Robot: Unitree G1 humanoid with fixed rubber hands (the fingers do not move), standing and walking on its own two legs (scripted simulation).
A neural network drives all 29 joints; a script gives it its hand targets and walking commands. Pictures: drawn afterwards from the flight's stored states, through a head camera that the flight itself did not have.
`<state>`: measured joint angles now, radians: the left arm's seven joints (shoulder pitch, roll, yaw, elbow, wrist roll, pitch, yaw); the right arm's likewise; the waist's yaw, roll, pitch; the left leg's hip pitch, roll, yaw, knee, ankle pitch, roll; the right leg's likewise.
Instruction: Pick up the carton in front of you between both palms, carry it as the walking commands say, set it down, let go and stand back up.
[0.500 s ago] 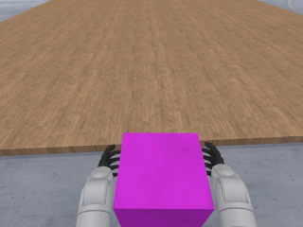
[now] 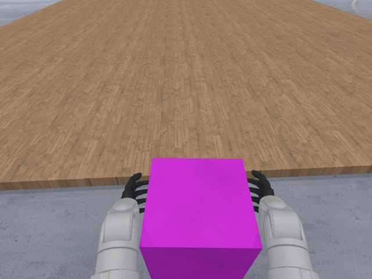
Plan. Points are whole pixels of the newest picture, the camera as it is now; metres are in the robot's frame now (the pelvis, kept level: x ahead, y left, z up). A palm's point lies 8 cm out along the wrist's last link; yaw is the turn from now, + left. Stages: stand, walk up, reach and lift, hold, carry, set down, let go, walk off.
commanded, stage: hold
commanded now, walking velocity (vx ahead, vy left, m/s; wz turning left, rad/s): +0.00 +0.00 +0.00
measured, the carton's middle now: (196, 223) +0.29 +0.00 -0.02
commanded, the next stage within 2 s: carry in 0.68 s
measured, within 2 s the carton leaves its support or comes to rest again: neither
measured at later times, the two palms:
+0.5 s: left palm (130, 205) +0.29 +0.15 +0.05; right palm (266, 202) +0.30 -0.15 +0.05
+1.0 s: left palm (145, 173) +0.35 +0.12 +0.09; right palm (279, 175) +0.34 -0.18 +0.09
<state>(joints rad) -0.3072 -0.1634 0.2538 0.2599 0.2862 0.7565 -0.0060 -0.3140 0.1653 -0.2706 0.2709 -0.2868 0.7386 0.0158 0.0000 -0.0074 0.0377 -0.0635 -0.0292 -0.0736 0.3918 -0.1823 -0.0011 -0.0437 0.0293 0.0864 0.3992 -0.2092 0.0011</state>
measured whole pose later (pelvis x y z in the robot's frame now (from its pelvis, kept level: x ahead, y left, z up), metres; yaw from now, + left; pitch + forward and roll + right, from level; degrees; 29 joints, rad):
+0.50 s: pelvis +0.01 +0.00 +0.00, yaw +0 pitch -8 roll +0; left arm -0.25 -0.15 0.20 0.21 0.27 0.78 0.00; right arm -0.26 0.15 -0.21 0.22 -0.27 0.76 0.01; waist 0.00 -0.01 0.03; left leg -0.04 -0.03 -0.08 0.36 -0.18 0.00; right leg -0.02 0.03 0.09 0.37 -0.21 0.00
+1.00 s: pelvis +0.07 -0.02 +0.00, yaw -1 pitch +4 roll +1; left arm -0.15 -0.13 0.09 -0.17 0.14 0.95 0.06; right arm -0.14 0.13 -0.12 -0.20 -0.14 0.95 -0.05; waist -0.01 -0.01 -0.16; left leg -0.41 0.03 0.07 0.74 -0.41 0.00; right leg -0.18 -0.01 -0.03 0.37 -0.26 -0.03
